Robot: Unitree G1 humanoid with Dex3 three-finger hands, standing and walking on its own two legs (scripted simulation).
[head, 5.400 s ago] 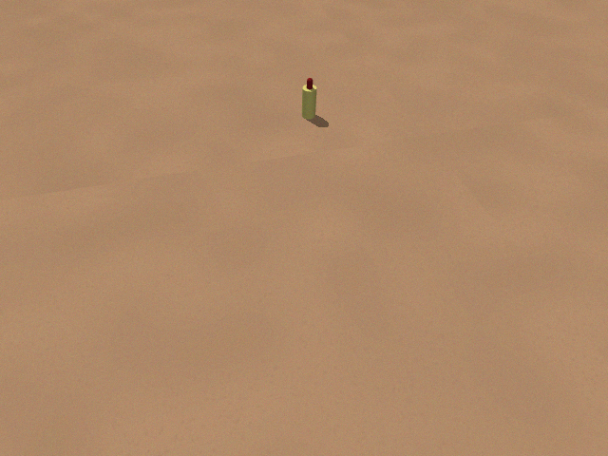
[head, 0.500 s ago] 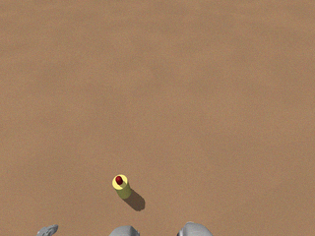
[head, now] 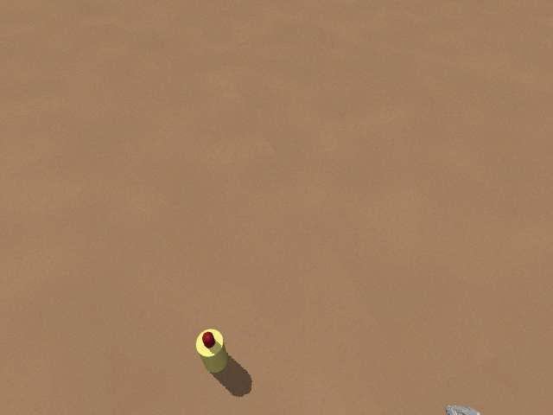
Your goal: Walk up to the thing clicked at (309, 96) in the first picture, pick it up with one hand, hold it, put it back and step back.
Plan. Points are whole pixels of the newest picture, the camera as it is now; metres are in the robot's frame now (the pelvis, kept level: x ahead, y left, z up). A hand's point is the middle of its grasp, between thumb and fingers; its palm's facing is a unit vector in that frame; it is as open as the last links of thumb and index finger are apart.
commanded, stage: walk up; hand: left
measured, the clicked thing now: (211, 348) +0.40 +0.19 -0.65
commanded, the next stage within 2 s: stand in 1.00 s
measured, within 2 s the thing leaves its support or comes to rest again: neither
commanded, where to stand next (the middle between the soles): +0.05 -0.01 m, yaw -1 degrees
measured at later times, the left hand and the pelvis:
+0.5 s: hand out of the picture +0.11 +0.25 -0.14, palm faces -0.03 -0.94 -0.34, open 7.4 cm; pelvis +0.01 +0.00 +0.01, yaw -1 degrees
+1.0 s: hand out of the picture +0.11 +0.25 -0.14, palm faces -0.04 -0.94 -0.34, open 7.4 cm; pelvis +0.02 +0.00 +0.01, yaw -1 degrees
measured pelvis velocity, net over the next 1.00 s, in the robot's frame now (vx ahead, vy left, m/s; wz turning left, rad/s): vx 0.02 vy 0.00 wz -0.02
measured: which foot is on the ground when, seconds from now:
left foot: down 0.00-1.00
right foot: down 0.00-1.00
